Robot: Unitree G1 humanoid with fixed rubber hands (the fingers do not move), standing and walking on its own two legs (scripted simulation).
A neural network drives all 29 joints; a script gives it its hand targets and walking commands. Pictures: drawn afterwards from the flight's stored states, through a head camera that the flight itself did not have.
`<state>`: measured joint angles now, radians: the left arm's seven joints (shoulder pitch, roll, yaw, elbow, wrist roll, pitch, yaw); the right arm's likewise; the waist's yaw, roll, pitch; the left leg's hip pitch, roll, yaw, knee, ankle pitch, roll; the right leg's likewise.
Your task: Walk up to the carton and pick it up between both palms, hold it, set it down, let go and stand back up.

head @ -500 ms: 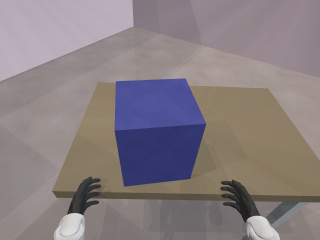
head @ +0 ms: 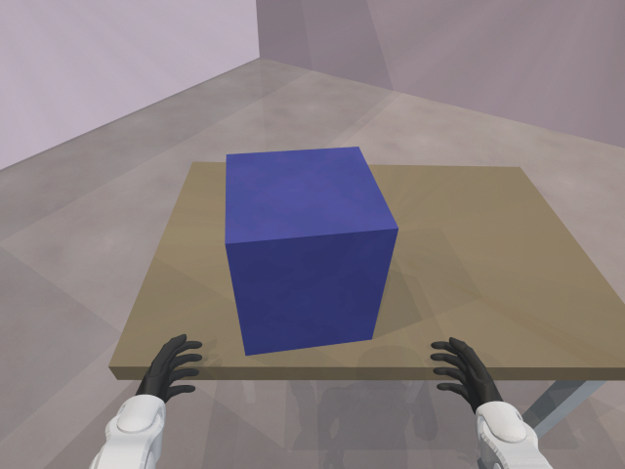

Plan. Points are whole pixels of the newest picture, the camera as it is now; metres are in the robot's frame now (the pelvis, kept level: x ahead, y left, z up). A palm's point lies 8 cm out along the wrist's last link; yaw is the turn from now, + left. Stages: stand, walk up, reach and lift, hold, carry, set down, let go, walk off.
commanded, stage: let go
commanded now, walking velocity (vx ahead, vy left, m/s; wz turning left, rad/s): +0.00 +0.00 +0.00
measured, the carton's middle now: (302, 251) +0.43 +0.02 +0.05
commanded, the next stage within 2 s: stand in 0.30 s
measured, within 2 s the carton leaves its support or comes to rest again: neither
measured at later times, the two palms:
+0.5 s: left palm (149, 407) +0.21 +0.21 -0.02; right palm (485, 405) +0.21 -0.22 -0.02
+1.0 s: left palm out of the picture +0.08 +0.27 -0.12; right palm out of the picture +0.08 -0.24 -0.11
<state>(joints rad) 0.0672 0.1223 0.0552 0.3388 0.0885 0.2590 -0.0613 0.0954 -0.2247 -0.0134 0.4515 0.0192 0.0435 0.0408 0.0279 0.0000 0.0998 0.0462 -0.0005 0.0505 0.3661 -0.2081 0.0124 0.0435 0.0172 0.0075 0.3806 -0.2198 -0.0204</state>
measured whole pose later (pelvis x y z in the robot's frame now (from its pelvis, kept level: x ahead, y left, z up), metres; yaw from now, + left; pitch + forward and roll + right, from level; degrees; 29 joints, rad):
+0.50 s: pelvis +0.00 +0.00 +0.00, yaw +1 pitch -3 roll -1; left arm 0.16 0.21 -0.01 0.36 -0.01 -0.04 -0.05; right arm 0.18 -0.24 0.00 0.42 -0.01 -0.13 0.03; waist 0.01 0.00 0.02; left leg -0.18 0.02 0.03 0.47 -0.24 0.00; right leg -0.15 0.03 -0.02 0.44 -0.24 -0.03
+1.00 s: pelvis +0.01 +0.01 -0.01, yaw +2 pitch -1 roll -1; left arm 0.29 0.26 0.03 0.70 0.02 -0.01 -0.01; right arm 0.35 -0.24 -0.03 0.70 -0.01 -0.02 0.03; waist 0.00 -0.02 0.07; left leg -0.26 -0.01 0.02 0.56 -0.29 0.03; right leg -0.23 0.01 -0.02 0.53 -0.28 0.00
